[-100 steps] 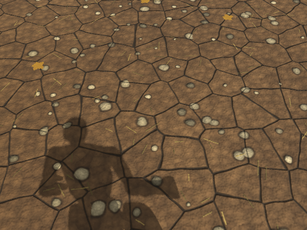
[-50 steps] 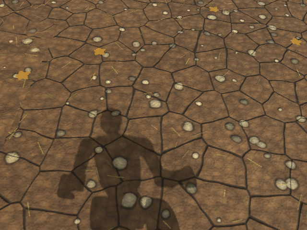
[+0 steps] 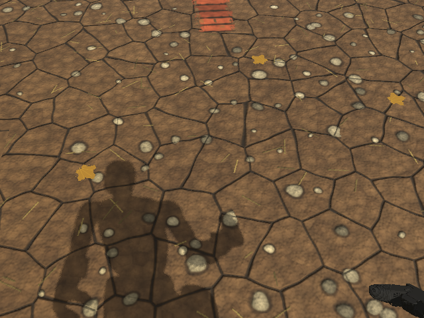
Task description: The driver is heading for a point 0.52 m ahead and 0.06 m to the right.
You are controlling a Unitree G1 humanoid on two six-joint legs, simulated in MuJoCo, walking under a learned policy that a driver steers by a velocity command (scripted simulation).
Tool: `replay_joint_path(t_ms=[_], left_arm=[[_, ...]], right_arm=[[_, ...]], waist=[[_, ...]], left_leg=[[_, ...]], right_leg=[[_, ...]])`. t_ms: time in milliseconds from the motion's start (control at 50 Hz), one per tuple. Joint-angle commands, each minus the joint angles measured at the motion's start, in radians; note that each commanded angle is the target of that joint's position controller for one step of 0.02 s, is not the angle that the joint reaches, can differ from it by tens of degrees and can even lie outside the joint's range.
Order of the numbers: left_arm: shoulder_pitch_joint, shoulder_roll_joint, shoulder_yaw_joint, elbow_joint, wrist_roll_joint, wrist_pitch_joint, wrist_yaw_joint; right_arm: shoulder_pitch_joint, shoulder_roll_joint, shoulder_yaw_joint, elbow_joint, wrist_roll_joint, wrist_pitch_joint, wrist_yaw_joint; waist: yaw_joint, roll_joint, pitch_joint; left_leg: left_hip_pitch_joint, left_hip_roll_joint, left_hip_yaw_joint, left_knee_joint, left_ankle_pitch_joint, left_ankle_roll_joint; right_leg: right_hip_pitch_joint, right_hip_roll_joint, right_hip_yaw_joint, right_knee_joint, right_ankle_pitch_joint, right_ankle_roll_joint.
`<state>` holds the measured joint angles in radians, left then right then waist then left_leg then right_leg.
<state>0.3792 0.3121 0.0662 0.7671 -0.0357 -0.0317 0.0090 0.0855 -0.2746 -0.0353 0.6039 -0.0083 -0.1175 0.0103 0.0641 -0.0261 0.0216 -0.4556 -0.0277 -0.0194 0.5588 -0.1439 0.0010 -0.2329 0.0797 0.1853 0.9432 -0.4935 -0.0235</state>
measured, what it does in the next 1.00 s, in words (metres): walks ahead, turning right: right foot, then left foot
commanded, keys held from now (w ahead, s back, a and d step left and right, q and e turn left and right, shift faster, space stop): w+e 0.46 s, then w+q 0.08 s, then no key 0.46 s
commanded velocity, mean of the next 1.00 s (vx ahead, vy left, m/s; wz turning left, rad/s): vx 0.37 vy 0.00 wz -0.35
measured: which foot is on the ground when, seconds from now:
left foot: down 0.00-0.46, up 0.48-0.88, down 0.90-1.00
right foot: up 0.00-0.44, down 0.46-0.94, up 0.96-1.00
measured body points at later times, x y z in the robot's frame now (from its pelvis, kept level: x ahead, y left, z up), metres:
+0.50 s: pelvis +0.26 -0.06 -0.01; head +0.30 -0.08 +0.44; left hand +0.55 +0.11 -0.08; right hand +0.20 -0.36 -0.13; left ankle +0.11 +0.12 -0.67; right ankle +0.33 -0.16 -0.72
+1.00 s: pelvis +0.47 -0.10 +0.00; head +0.50 -0.11 +0.45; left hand +0.65 +0.12 -0.12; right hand +0.55 -0.40 -0.09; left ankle +0.60 -0.04 -0.72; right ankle +0.34 -0.18 -0.70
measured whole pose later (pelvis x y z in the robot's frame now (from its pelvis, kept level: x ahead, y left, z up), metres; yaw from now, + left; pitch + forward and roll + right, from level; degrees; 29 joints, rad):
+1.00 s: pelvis +0.47 -0.10 +0.00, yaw -21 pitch +1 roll +0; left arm 0.23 0.28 0.04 0.83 0.00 -0.02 0.01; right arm 0.11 -0.24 -0.02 0.75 -0.02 -0.06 0.02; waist 0.02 -0.01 0.04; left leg -0.42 0.00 0.02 0.50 -0.10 0.02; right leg -0.23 0.04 0.05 0.78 -0.55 0.01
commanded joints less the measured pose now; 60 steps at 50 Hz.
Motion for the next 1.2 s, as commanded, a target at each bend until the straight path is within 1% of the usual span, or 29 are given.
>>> replay_joint_path(t_ms=[20,40,100,180,280,360,400,440,460,480,500,520,540,580,660,740,840,880,900,920,940,960,980,1020,1060,1140,1160,1180,1200], left_arm=[[-0.052,0.134,0.02,-0.117,-0.002,-0.014,0.001],[-0.101,0.123,0.022,-0.133,0.014,-0.013,-0.001],[-0.091,0.072,0.02,-0.14,0.004,0.007,-0.013],[-0.165,0.035,0.007,-0.17,0.018,0.016,-0.019],[-0.304,0.014,-0.006,-0.198,0.014,-0.002,-0.05],[-0.39,0.027,-0.004,-0.242,0.01,-0.003,-0.07],[-0.361,0.057,0.012,-0.249,0.016,0.003,-0.073],[-0.147,0.127,0.055,-0.202,0.016,0.013,-0.063],[0.038,0.194,0.089,-0.155,0.011,0.023,-0.045],[0.014,0.308,0.098,-0.159,0.003,0.014,-0.033],[0.057,0.215,0.07,-0.182,0.011,0.0,-0.034],[0.02,0.16,0.052,-0.164,0.023,-0.014,-0.039],[-0.043,0.137,0.042,-0.159,0.021,-0.022,-0.038],[-0.16,0.081,0.017,-0.168,0.041,-0.032,-0.036],[-0.19,0.102,0.019,-0.122,0.043,-0.05,-0.025],[-0.172,0.102,0.015,-0.078,0.041,-0.034,-0.005],[-0.127,0.108,0.011,-0.015,0.035,-0.011,-0.002],[-0.146,0.102,0.009,0.0,0.028,-0.003,0.0],[-0.137,0.089,0.005,0.009,0.028,-0.002,0.001],[-0.079,0.07,-0.002,0.008,0.05,-0.01,0.0],[0.05,0.015,-0.02,0.034,0.056,-0.016,-0.001],[0.009,0.034,-0.021,0.047,0.046,-0.005,-0.001],[-0.047,0.075,-0.01,0.029,0.03,0.014,-0.002],[-0.097,0.074,-0.001,0.029,0.024,0.063,0.012],[-0.087,0.054,-0.001,0.045,0.03,0.089,0.026],[-0.027,0.021,-0.004,0.11,0.055,0.08,0.018],[-0.06,0.042,-0.004,0.095,0.066,0.077,0.019],[-0.091,0.092,0.005,0.089,0.057,0.075,0.025],[-0.116,0.075,0.003,0.097,0.051,0.065,0.025]], right_arm=[[0.227,-0.136,-0.055,-0.009,0.0,0.013,-0.009],[0.192,-0.114,-0.047,0.001,-0.005,0.015,-0.009],[0.153,-0.092,-0.044,0.028,-0.004,0.004,-0.01],[0.166,-0.138,-0.063,0.071,0.003,-0.002,-0.011],[0.184,-0.179,-0.072,0.112,0.011,0.014,-0.018],[0.226,-0.213,-0.083,0.147,0.031,0.034,-0.018],[0.222,-0.243,-0.092,0.15,0.04,0.047,-0.023],[0.205,-0.253,-0.093,0.146,0.049,0.061,-0.029],[0.215,-0.219,-0.078,0.131,0.033,0.058,-0.034],[0.336,-0.059,-0.021,0.08,-0.015,0.037,-0.016],[0.276,-0.13,-0.026,0.096,0.02,0.004,-0.002],[0.169,-0.191,-0.044,0.072,0.065,-0.007,0.003],[0.139,-0.178,-0.037,0.065,0.062,-0.012,-0.002],[0.152,-0.177,-0.044,0.085,0.02,0.003,-0.012],[0.203,-0.116,-0.033,0.111,0.002,0.042,-0.019],[0.093,-0.067,-0.012,0.093,0.0,0.04,-0.009],[0.023,-0.1,-0.023,0.075,0.001,0.034,0.013],[0.061,-0.116,-0.032,0.086,-0.011,0.032,0.016],[0.105,-0.13,-0.038,0.103,-0.018,0.028,0.012],[0.12,-0.192,-0.049,0.098,-0.028,0.025,0.004],[0.135,-0.18,-0.042,0.098,-0.038,0.035,-0.003],[0.171,-0.087,-0.023,0.11,-0.024,0.052,-0.004],[0.163,-0.058,-0.005,0.121,-0.011,0.061,0.002],[0.067,-0.093,-0.011,0.119,-0.003,0.074,0.01],[-0.03,-0.113,-0.02,0.109,-0.011,0.087,0.003],[-0.027,-0.077,-0.012,0.142,0.0,0.101,-0.012],[-0.005,-0.062,-0.006,0.157,-0.003,0.099,-0.012],[0.01,-0.074,-0.011,0.157,-0.009,0.1,-0.011],[-0.011,-0.069,-0.01,0.159,-0.015,0.099,-0.014]], waist=[[-0.144,0.131,-0.132],[-0.129,0.088,-0.057],[-0.083,0.153,-0.01],[-0.085,0.099,0.016],[-0.132,0.075,0.04],[-0.144,0.079,0.064],[-0.106,0.107,0.023],[0.026,0.105,-0.102],[0.108,0.048,-0.192],[-0.022,-0.246,-0.283],[0.054,-0.136,-0.442],[0.072,-0.074,-0.279],[0.032,-0.021,-0.18],[-0.049,-0.02,-0.08],[-0.102,-0.006,-0.063],[-0.058,-0.032,-0.064],[-0.029,-0.051,-0.062],[-0.065,-0.045,-0.068],[-0.085,-0.022,-0.086],[-0.058,0.064,-0.15],[-0.019,0.187,-0.278],[-0.081,0.235,-0.328],[-0.089,0.201,-0.288],[-0.063,0.123,-0.16],[-0.03,0.171,-0.094],[-0.01,0.152,-0.112],[-0.029,0.116,-0.079],[-0.07,0.039,-0.028],[-0.072,-0.012,0.0]], left_leg=[[0.583,0.383,-0.518,-0.259,-0.285,0.185],[0.472,0.336,-0.406,-0.289,-0.157,0.175],[0.343,0.28,-0.218,-0.358,0.003,0.174],[0.36,0.298,-0.089,-0.403,0.148,0.2],[0.397,0.271,0.078,-0.406,0.21,0.161],[0.5,0.302,0.136,-0.362,0.31,0.135],[0.54,0.304,0.176,-0.247,0.618,0.115],[0.482,0.27,0.228,0.06,0.822,0.078],[0.26,0.233,0.231,0.338,0.603,0.037],[-0.216,0.056,0.175,0.707,-0.391,-0.024],[-0.299,0.029,-0.05,0.83,-0.455,-0.016],[-0.373,0.078,-0.053,0.831,-0.361,0.003],[-0.35,0.128,-0.041,0.752,-0.271,0.015],[-0.201,0.174,-0.043,0.644,-0.194,-0.006],[-0.089,0.15,-0.008,0.491,-0.111,-0.059],[-0.027,0.11,0.018,0.181,0.163,-0.058],[-0.003,0.077,-0.008,0.012,0.176,-0.016],[0.06,0.061,0.0,-0.07,0.164,0.017],[0.156,0.06,0.001,-0.14,0.319,0.041],[0.317,0.155,-0.082,-0.092,0.746,0.083],[0.549,0.307,-0.236,-0.038,0.924,0.231],[0.57,0.374,-0.34,-0.085,0.876,0.311],[0.513,0.377,-0.371,-0.135,0.675,0.308],[0.343,0.335,-0.337,-0.224,0.242,0.246],[0.183,0.27,-0.273,-0.288,-0.009,0.189],[0.072,0.166,-0.126,-0.276,-0.272,0.102],[0.056,0.142,-0.107,-0.26,-0.349,0.058],[0.097,0.096,-0.063,-0.241,-0.351,0.023],[0.185,0.073,-0.033,-0.196,-0.27,0.004]], right_leg=[[-0.543,-0.108,-0.044,0.377,0.079,0.02],[-0.522,-0.134,-0.05,0.33,0.13,0.021],[-0.442,-0.178,-0.075,0.25,0.188,0.028],[-0.495,-0.195,-0.084,0.094,0.292,0.048],[-0.434,-0.176,-0.157,-0.181,0.512,0.028],[-0.416,-0.152,-0.207,-0.293,0.447,-0.017],[-0.324,-0.097,-0.259,-0.314,0.344,-0.058],[-0.019,-0.014,-0.301,-0.382,0.347,-0.12],[0.293,-0.055,-0.188,-0.399,0.374,-0.167],[0.653,-0.356,0.375,-0.449,0.259,-0.351],[0.682,-0.448,0.634,-0.619,0.091,-0.4],[0.572,-0.422,0.467,-0.644,0.149,-0.336],[0.42,-0.385,0.331,-0.644,0.241,-0.294],[0.167,-0.318,0.145,-0.661,0.636,-0.255],[0.025,-0.273,-0.041,-0.7,1.014,-0.249],[0.033,-0.197,-0.159,-0.69,0.988,-0.186],[0.149,-0.258,-0.092,-0.613,0.88,-0.171],[0.164,-0.255,-0.068,-0.523,0.842,-0.145],[0.149,-0.214,-0.079,-0.451,0.814,-0.112],[0.082,-0.14,-0.106,-0.344,0.677,-0.061],[-0.072,-0.08,-0.122,-0.192,0.351,0.004],[-0.126,-0.052,-0.115,-0.065,-0.057,0.047],[-0.171,-0.071,-0.082,-0.003,-0.217,0.06],[-0.192,-0.111,-0.089,-0.009,-0.168,0.077],[-0.098,-0.125,-0.112,-0.169,-0.045,0.083],[0.128,-0.091,-0.179,-0.441,0.304,0.042],[0.108,-0.136,-0.128,-0.487,0.298,0.017],[-0.016,-0.159,-0.094,-0.516,0.125,-0.017],[-0.126,-0.151,-0.091,-0.548,-0.001,-0.028]])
